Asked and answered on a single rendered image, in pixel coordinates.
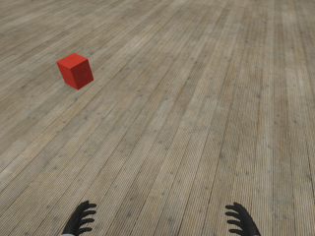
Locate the right robot hand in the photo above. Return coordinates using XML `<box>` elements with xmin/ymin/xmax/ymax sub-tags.
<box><xmin>225</xmin><ymin>202</ymin><xmax>261</xmax><ymax>236</ymax></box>

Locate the left robot hand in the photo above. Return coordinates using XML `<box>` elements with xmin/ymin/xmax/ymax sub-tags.
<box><xmin>61</xmin><ymin>200</ymin><xmax>96</xmax><ymax>236</ymax></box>

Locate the carton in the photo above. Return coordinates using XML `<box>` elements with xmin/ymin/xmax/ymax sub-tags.
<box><xmin>56</xmin><ymin>53</ymin><xmax>94</xmax><ymax>90</ymax></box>

